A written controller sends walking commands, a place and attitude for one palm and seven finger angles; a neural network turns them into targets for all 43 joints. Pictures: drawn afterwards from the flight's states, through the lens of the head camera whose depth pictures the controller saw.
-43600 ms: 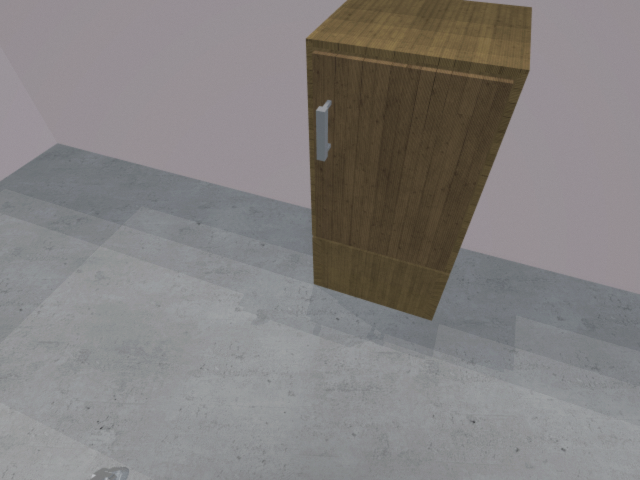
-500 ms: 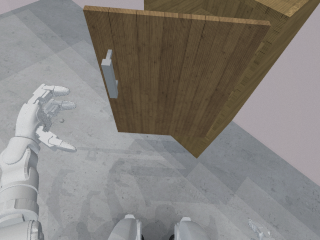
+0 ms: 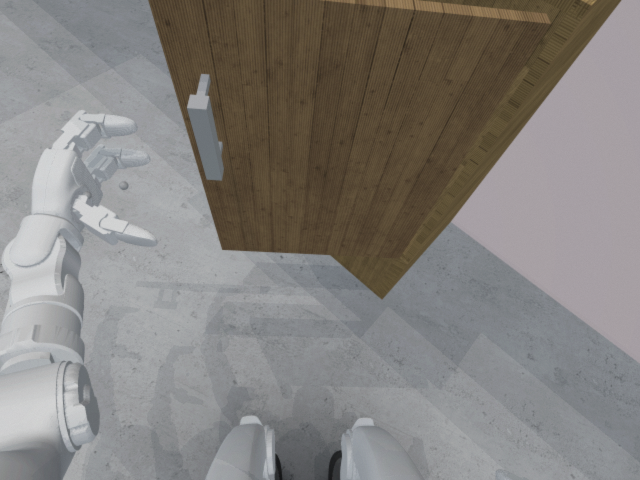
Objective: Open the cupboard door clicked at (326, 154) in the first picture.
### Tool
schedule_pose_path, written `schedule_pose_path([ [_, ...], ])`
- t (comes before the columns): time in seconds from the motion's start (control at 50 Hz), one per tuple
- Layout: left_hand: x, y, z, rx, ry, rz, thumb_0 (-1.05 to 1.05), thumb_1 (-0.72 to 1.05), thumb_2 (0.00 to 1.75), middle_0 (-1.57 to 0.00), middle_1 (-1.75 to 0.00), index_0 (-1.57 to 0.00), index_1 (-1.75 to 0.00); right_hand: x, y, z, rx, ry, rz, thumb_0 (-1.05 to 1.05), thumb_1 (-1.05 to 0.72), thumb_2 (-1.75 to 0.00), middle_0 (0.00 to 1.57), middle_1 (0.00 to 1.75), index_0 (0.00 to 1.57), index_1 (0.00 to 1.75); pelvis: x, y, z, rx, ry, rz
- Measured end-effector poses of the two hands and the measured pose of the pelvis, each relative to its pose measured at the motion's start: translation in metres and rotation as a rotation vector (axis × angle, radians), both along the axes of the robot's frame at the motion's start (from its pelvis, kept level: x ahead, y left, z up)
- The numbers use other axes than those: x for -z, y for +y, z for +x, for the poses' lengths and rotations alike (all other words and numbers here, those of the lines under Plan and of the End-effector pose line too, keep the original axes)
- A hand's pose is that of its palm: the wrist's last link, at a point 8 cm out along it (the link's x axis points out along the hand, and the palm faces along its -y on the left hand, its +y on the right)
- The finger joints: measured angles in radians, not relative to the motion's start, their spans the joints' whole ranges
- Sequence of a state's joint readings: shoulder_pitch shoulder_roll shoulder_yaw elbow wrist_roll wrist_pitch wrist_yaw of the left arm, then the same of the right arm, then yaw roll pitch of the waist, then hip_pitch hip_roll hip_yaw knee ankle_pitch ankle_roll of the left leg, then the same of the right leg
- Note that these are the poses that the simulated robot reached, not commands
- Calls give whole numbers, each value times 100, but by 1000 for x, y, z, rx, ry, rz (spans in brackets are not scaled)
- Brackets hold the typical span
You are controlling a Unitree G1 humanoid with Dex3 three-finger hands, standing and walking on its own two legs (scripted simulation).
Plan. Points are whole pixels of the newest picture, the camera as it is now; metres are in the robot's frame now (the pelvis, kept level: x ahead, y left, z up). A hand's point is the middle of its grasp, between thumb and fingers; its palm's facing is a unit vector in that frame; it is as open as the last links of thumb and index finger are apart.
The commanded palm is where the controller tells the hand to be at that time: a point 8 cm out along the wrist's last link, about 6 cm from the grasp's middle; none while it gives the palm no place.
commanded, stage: move the hooked fingers beside the handle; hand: left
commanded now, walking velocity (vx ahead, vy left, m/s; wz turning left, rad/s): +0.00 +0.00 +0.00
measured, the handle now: (210, 130) +0.55 +0.14 +0.05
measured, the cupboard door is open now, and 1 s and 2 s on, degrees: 42 42 41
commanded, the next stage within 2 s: slide the fingers in behind the handle in 1.14 s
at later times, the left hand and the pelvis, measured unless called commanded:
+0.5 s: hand (152, 147) +0.51 +0.21 +0.05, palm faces -0.03 -1.00 -0.01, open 14.0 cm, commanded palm +0.49 +0.26 +0.05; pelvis +0.00 +0.00 -0.01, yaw -2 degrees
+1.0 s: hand (153, 155) +0.50 +0.21 +0.04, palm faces -0.04 -1.00 -0.01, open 14.0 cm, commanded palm +0.49 +0.25 +0.05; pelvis +0.01 +0.00 -0.01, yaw -1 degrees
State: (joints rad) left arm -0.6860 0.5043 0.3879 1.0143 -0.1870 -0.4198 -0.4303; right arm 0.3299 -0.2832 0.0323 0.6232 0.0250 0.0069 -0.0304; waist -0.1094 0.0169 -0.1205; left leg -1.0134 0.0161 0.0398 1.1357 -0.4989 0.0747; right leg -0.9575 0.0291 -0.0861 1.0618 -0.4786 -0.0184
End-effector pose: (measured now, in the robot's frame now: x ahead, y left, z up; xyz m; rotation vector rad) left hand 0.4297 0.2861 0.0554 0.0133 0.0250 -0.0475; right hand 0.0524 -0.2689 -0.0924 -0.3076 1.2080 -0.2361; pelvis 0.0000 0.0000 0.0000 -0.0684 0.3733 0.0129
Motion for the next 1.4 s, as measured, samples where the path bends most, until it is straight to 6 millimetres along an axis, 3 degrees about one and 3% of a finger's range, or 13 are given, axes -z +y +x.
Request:
schedule_pose_path([
  [0.42,0,-23,64,-19,4,1,-2,-50,30,-30,-120,-30,-120,7,3,-60,99,181,11,0,-90,-90,20,30,21,30,9,-1,1,22,64,-6],
  [0.6,9,-13,57,-30,31,8,-2,-50,30,-30,-120,-30,-120,1,3,-62,113,199,17,0,-90,-90,20,30,21,30,5,-4,6,31,66,-4],
  [0.76,7,-6,49,-19,29,-2,-2,-50,30,-30,-120,-30,-120,0,-1,-41,81,176,6,0,-90,-90,20,30,21,30,3,-3,9,16,55,-10],
  [0.98,10,-21,55,-10,29,-8,-2,-50,30,-30,-120,-30,-120,4,0,-15,46,109,2,0,-90,-90,20,30,21,30,6,-1,8,10,57,-12],
  [1.22,7,-19,57,-17,19,10,-2,-50,30,-30,-120,-30,-120,9,9,-36,80,160,35,0,-90,-90,20,30,21,30,7,-1,7,19,61,-11],
  [1.4,5,-28,51,-11,16,-6,-2,-50,30,-30,-120,-30,-120,4,7,-48,98,183,37,0,-90,-90,20,30,21,30,3,-2,8,19,49,-7],
])
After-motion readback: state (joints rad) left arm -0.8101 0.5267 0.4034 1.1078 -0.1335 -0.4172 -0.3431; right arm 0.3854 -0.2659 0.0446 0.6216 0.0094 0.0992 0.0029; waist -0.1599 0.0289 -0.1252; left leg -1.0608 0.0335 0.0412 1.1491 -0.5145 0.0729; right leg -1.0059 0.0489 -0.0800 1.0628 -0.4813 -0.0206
